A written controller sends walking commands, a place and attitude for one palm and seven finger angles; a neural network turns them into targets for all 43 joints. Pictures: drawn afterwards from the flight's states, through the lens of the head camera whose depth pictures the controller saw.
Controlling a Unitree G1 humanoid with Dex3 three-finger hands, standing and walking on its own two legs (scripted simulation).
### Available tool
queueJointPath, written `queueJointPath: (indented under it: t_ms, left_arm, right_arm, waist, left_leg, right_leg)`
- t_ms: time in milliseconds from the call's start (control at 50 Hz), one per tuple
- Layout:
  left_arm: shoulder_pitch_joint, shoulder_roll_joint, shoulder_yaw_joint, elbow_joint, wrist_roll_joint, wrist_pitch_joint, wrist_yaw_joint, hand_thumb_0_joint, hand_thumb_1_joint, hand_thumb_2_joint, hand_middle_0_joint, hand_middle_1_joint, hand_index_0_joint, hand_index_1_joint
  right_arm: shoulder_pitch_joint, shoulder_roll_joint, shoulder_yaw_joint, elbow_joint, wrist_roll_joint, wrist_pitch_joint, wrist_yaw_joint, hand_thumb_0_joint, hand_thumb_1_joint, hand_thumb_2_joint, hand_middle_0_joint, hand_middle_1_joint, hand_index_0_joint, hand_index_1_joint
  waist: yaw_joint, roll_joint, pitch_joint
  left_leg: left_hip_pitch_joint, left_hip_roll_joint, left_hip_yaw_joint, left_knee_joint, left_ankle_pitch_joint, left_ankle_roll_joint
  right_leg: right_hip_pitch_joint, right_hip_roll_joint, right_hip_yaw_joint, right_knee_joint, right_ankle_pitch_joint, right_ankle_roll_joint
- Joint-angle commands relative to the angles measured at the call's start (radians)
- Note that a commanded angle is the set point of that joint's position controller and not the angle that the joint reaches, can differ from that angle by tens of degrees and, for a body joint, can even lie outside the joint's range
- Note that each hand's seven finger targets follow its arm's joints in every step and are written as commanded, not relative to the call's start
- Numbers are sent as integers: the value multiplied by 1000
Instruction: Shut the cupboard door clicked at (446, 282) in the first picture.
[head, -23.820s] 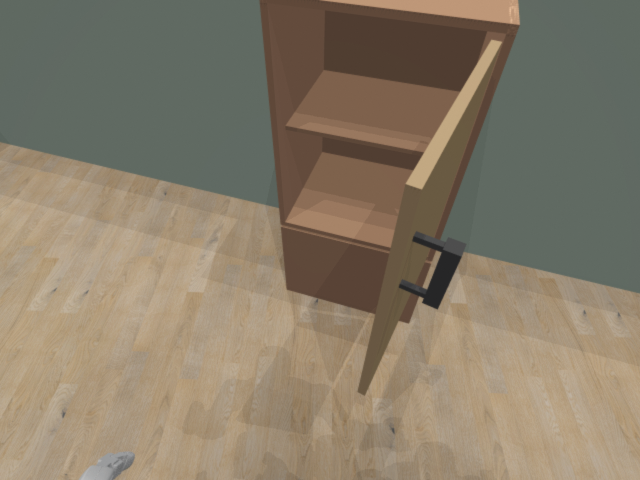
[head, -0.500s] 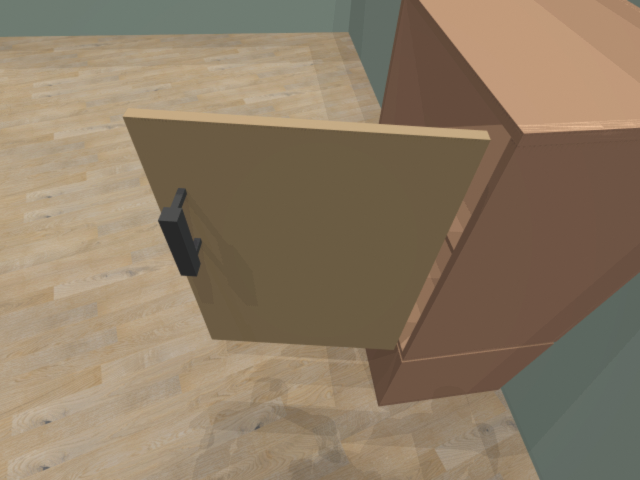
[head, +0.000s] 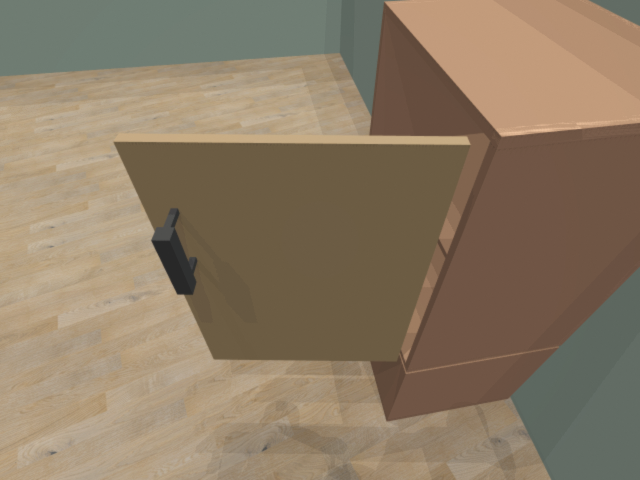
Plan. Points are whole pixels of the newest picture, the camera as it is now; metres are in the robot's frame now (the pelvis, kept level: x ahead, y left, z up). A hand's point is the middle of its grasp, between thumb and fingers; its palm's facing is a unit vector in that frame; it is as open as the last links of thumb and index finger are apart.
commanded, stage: come to a stop and stand still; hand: left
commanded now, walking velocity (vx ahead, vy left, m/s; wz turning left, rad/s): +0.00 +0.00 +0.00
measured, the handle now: (179, 251) +0.41 +0.23 +0.04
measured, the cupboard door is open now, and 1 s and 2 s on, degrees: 80 80 80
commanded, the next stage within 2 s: look again from close up in 0.28 s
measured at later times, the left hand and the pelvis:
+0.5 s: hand out of the picture -0.02 +0.17 -0.18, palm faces -0.01 -0.99 -0.17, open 7.4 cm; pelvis -0.02 +0.01 +0.00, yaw +0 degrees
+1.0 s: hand out of the picture -0.04 +0.17 -0.18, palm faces +0.00 -0.99 -0.15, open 7.4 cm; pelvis -0.02 +0.02 +0.01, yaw -1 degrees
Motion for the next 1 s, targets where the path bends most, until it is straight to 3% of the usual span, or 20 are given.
queueJointPath:
  t_ms: [0, 260, 380, 580, 700, 980]
  left_arm:
    - [62, 111, 19, -44, -4, -12, -1, 0, 900, 900, -200, -300, -200, -300]
    - [55, 126, 20, -73, -6, -9, -6, 0, 900, 900, -200, -300, -200, -300]
    - [59, 125, 18, -70, -6, -8, -5, 0, 900, 900, -200, -300, -200, -300]
    - [78, 107, 18, -58, -4, -5, -5, 0, 900, 900, -200, -300, -200, -300]
    - [92, 99, 17, -50, -4, -10, -4, 0, 900, 900, -200, -300, -200, -300]
    - [99, 89, 17, -41, -3, -7, -1, 0, 900, 900, -200, -300, -200, -300]
  right_arm:
    - [46, -70, -14, -45, -4, -17, 3, 0, -900, -900, 200, 300, 200, 300]
    - [57, -80, -9, -33, -2, -25, 5, 0, -900, -900, 200, 300, 200, 300]
    - [58, -80, -8, -17, -1, -21, 7, 0, -900, -900, 200, 300, 200, 300]
    - [70, -75, -11, -1, 0, -19, 7, 0, -900, -900, 200, 300, 200, 300]
    - [76, -65, -11, 7, 2, -24, 6, 0, -900, -900, 200, 300, 200, 300]
    - [79, -60, -10, 19, 3, -24, 4, 0, -900, -900, 200, 300, 200, 300]
  waist:
    - [2, -38, 94]
    - [11, -17, 29]
    - [12, -41, 56]
    - [13, -4, 66]
    - [13, -29, 30]
    - [13, -12, 59]
  left_leg:
    - [-47, 80, -96, -115, 98, 7]
    - [-20, 88, -92, -152, 114, 11]
    - [-35, 84, -93, -159, 78, 7]
    - [-53, 93, -111, -206, -13, 10]
    - [-18, 94, -101, -190, 61, 12]
    - [-15, 100, -104, -210, 76, 14]
  right_leg:
    - [-86, -75, 110, -120, 87, -51]
    - [-32, -72, 104, -130, 112, -43]
    - [-46, -78, 106, -148, 84, -39]
    - [-53, -72, 93, -145, 61, -33]
    - [-38, -78, 96, -144, 113, -31]
    - [-42, -79, 90, -146, 130, -25]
